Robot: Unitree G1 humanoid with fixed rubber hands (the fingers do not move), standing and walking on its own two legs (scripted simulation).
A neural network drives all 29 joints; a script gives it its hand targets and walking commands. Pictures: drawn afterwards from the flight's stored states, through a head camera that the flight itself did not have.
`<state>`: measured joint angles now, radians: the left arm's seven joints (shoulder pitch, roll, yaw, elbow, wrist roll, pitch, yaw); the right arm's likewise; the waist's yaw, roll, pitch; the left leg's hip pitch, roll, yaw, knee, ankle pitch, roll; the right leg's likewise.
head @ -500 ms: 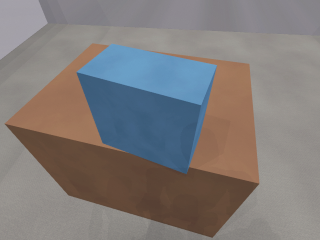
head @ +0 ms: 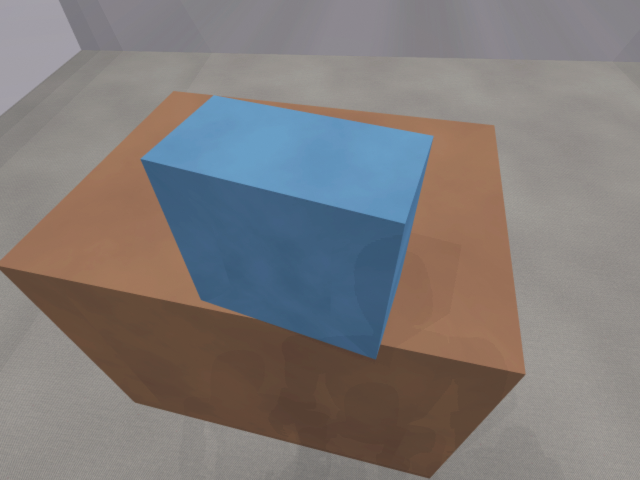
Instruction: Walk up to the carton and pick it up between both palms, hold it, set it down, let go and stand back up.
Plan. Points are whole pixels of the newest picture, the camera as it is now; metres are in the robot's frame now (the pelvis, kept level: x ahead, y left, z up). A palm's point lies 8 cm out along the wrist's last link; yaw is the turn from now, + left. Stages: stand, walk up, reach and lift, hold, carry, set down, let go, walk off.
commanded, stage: walk up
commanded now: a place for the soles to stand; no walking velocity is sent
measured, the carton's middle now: (297, 231) +0.44 +0.05 +0.07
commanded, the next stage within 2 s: none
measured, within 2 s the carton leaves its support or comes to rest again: neither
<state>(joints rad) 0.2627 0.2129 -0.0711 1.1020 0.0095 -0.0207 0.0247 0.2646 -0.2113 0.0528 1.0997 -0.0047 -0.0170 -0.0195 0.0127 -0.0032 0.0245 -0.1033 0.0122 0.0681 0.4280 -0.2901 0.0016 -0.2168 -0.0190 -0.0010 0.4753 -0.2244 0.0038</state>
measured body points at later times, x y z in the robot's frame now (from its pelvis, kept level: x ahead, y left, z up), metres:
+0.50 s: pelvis -0.02 +0.03 -0.01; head +0.02 -0.01 +0.44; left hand -0.05 +0.29 -0.13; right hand +0.03 -0.26 -0.16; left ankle +0.00 +0.15 -0.69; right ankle +0.02 -0.12 -0.74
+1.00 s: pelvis +0.02 +0.21 -0.01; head +0.03 +0.22 +0.44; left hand +0.19 +0.45 -0.14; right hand -0.04 -0.05 -0.14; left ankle +0.07 +0.31 -0.74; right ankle -0.02 +0.08 -0.66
